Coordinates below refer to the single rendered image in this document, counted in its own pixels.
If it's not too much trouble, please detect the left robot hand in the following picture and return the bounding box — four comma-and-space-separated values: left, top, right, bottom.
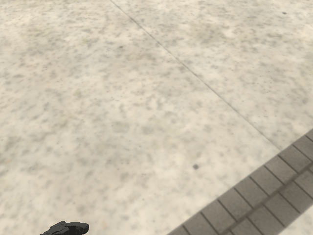
40, 221, 89, 235

